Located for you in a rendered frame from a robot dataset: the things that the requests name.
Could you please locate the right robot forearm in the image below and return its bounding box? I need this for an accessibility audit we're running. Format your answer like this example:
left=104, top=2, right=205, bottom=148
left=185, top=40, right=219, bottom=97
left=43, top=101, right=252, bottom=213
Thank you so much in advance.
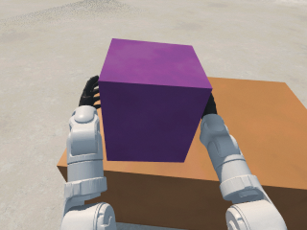
left=200, top=113, right=288, bottom=230

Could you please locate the left robot forearm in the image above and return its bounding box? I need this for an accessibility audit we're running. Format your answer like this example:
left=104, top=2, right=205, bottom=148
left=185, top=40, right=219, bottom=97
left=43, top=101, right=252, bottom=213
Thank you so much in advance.
left=59, top=105, right=107, bottom=230

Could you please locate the pedestal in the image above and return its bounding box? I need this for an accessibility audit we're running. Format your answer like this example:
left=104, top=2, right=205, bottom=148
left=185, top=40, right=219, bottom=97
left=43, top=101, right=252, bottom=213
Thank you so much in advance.
left=57, top=77, right=307, bottom=230

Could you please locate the left robot upper arm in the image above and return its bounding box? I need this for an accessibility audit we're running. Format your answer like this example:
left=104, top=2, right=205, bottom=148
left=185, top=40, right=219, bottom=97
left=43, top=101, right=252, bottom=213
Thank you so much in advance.
left=60, top=202, right=117, bottom=230

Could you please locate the robot right hand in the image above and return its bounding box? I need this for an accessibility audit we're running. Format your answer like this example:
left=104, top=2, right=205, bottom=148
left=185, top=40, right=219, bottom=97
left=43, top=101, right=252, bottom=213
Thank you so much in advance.
left=201, top=92, right=218, bottom=118

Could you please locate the robot left hand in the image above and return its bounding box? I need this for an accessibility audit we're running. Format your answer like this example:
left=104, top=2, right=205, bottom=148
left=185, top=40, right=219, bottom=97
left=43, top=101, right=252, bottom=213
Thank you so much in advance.
left=79, top=75, right=101, bottom=109

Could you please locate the carton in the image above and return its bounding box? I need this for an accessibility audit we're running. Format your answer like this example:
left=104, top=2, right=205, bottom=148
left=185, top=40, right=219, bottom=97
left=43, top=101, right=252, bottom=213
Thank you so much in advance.
left=98, top=38, right=213, bottom=163

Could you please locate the right robot upper arm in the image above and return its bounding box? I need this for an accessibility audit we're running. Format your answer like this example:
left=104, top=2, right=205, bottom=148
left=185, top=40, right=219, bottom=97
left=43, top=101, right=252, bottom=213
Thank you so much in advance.
left=225, top=199, right=287, bottom=230

